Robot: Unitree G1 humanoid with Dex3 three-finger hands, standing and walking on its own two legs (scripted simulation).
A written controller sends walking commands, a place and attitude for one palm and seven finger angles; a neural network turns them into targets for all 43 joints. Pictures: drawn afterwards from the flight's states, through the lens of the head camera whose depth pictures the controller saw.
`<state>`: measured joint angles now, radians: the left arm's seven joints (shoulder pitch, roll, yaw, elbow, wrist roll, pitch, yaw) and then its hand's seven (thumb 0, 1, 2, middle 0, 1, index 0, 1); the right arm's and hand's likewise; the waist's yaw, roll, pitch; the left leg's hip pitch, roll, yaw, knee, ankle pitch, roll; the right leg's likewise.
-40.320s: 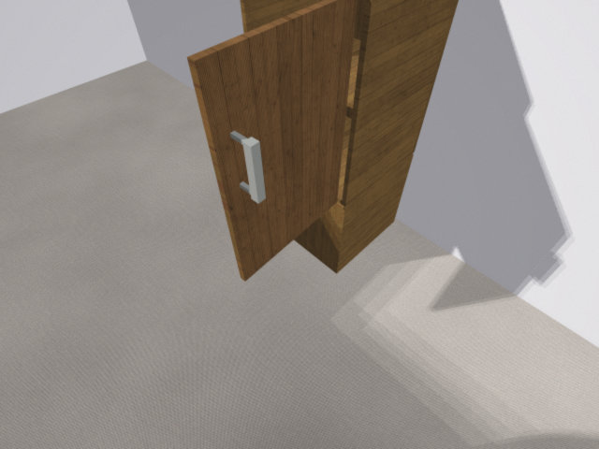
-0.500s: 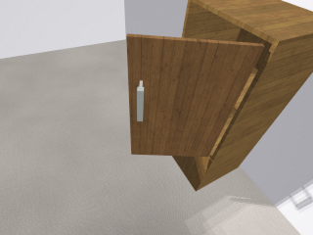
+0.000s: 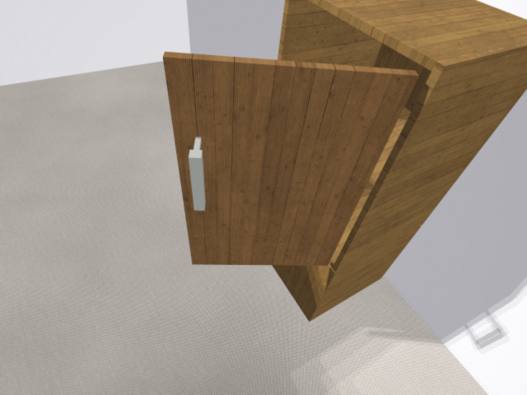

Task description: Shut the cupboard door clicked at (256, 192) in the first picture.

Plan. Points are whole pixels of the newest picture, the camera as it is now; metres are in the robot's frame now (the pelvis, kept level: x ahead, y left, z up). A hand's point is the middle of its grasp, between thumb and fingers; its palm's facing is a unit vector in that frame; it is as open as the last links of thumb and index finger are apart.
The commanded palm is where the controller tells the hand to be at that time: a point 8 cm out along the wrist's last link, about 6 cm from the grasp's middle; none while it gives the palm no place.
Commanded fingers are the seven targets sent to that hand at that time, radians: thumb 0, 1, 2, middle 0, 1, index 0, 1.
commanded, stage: shuffle to correct the standing spot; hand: left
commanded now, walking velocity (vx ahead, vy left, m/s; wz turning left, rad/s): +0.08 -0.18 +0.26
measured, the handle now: (198, 174) +0.48 +0.15 +0.04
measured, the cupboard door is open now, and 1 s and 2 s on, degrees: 62 62 62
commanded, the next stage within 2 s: come to a stop and stand still in 0.30 s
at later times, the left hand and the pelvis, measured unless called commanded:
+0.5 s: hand out of the picture +0.04 +0.09 -0.18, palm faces +0.10 -0.99 -0.12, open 7.3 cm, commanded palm none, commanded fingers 0.00 0.90 0.90 -0.20 -0.30 -0.20 -0.30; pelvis +0.05 -0.07 +0.01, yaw +5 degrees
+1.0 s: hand out of the picture +0.03 +0.10 -0.19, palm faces +0.18 -0.97 -0.18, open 7.3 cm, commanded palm none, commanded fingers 0.00 0.90 0.90 -0.20 -0.30 -0.20 -0.30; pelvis +0.03 -0.09 -0.01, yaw +6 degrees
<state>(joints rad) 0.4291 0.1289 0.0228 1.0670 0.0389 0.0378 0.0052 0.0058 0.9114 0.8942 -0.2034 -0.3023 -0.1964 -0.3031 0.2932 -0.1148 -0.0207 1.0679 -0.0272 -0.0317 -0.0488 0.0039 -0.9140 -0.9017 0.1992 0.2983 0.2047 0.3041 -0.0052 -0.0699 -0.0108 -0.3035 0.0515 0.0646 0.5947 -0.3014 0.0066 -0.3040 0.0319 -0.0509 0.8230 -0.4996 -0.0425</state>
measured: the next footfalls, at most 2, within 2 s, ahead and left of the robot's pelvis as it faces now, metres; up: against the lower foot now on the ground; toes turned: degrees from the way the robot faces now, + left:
right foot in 0.12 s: +0.06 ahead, -0.15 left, +0.00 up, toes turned -1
left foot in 0.34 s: +0.09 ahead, +0.04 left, +0.00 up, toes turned +13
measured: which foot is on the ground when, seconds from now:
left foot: down 0.00-0.12, up 0.14-0.32, down 0.34-0.66, up 0.68-0.92, down 0.94-1.00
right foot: up 0.00-0.10, down 0.12-0.34, up 0.36-0.60, down 0.62-0.96, up 0.98-1.00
